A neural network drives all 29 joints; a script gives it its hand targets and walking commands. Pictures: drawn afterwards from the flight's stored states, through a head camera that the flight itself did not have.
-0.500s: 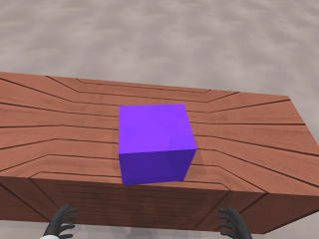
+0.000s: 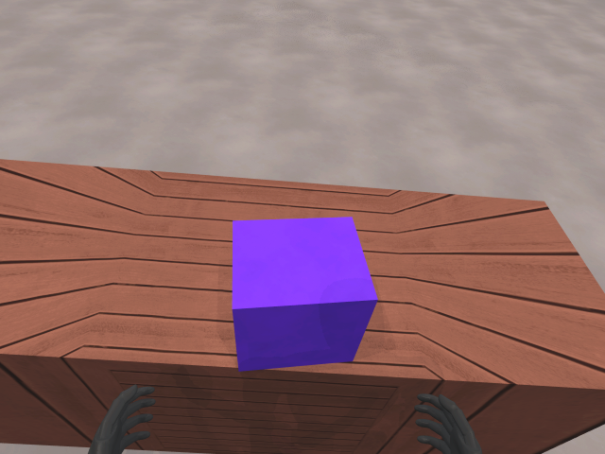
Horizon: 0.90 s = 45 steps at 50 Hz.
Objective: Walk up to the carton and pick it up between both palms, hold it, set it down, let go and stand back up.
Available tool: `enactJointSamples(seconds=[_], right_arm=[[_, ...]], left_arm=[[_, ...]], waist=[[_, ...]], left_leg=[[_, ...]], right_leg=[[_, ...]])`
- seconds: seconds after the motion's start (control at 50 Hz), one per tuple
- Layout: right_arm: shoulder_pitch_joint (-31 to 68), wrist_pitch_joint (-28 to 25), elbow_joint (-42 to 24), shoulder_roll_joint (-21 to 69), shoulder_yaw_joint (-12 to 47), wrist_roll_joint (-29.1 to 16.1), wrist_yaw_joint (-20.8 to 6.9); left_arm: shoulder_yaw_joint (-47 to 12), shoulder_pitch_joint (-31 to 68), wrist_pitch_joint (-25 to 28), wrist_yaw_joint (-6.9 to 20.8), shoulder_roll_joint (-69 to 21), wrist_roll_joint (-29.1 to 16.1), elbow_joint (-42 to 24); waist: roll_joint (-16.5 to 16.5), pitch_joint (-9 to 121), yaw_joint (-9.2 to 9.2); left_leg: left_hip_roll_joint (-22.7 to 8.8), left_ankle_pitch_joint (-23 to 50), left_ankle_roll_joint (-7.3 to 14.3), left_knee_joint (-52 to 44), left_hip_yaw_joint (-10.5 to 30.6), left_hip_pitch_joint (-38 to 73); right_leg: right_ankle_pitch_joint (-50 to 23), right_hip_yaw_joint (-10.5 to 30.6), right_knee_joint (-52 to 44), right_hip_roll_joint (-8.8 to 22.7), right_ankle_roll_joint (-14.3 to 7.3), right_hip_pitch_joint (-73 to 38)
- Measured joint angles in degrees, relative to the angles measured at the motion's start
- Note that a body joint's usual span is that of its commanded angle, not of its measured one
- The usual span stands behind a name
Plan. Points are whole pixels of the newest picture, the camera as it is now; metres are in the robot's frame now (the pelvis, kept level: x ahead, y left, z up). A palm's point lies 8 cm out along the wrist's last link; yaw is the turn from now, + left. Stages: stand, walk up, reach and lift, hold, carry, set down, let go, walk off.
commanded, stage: reach and lift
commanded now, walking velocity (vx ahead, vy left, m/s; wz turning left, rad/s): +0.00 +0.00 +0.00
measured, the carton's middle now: (295, 294) +0.41 +0.04 -0.07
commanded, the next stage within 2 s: none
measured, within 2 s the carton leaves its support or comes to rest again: neither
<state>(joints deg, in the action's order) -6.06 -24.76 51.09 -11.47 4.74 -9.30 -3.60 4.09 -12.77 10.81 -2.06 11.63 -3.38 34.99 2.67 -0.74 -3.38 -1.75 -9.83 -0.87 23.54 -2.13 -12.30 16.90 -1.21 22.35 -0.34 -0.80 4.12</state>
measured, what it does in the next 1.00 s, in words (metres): stands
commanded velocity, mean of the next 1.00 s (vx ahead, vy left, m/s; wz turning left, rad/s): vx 0.00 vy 0.00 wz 0.00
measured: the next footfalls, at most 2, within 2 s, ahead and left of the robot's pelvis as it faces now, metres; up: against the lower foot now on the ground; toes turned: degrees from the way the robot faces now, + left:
none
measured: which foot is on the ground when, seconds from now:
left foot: down 0.00-1.00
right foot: down 0.00-1.00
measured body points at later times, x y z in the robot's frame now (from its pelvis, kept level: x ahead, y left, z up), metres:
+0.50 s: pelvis +0.00 +0.00 -0.01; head +0.00 +0.01 +0.44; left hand +0.19 +0.24 -0.05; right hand +0.22 -0.20 -0.06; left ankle +0.03 +0.13 -0.74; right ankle -0.05 -0.11 -0.74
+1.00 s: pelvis +0.00 +0.00 -0.01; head +0.01 +0.00 +0.44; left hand +0.25 +0.25 -0.02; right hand +0.29 -0.19 -0.02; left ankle +0.03 +0.13 -0.74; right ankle -0.05 -0.11 -0.74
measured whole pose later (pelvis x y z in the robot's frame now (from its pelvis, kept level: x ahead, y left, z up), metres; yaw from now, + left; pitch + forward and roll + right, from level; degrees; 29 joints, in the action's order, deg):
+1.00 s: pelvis +0.00 +0.00 -0.01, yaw -1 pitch +3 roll +0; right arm 9.6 -28.0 50.3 -15.1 12.9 -21.4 -2.3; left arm 5.2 2.1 17.6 -1.5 11.7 -10.7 37.3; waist 1.5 2.7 -3.9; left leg -1.9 -11.8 -1.1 28.2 -2.4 -19.5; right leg 19.5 0.3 29.1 -0.7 -0.9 12.8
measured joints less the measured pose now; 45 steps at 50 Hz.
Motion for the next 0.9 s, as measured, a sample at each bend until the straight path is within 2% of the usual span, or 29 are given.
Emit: enactJointSamples(seconds=[0.3, 0.52, 0.64, 0.9], right_arm=[[0.4, -7.0, 0.4, -0.2, 2.6, -5.1, -1.0], [3.8, -12.0, 1.6, -1.6, 5.8, -9.6, -1.3], [6.2, -12.0, 2.0, -2.4, 7.3, -11.0, -0.9], [12.5, -6.1, -0.7, -3.5, 8.5, -12.1, 0.9]], left_arm=[[-1.7, 1.3, 10.4, -0.6, 0.2, -3.6, 3.0], [-1.8, 4.4, 15.6, -0.5, -0.3, -5.7, 4.0], [-1.1, 6.9, 15.4, -0.2, -0.6, -6.4, 4.7], [0.9, 12.6, 9.5, 0.7, 0.0, -7.3, 3.2]], waist=[[-0.5, 0.7, -0.08], [-0.7, 1.3, 0.22], [-0.7, 1.5, 0.29], [-0.9, 2.8, -0.25]], left_leg=[[-0.1, -1.5, -0.2, 3.3, -0.2, -2.3], [-0.1, -3.1, -0.4, 6.6, 0.1, -5.2], [0.0, -3.4, -0.5, 7.3, 0.0, -6.3], [-0.1, -2.6, -0.4, 5.8, -0.3, -7.2]], right_leg=[[2.1, 0.5, 4.6, -0.1, -0.2, 3.0], [4.0, 0.6, 8.5, -0.1, -0.4, 6.2], [4.6, 0.8, 9.9, -0.1, -0.4, 7.7], [3.5, 1.4, 8.2, -0.2, -0.2, 8.8]])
